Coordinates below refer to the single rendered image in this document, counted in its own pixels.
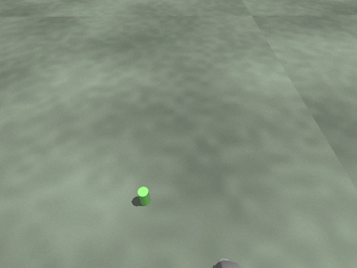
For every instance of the can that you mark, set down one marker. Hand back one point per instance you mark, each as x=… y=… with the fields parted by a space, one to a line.
x=144 y=196

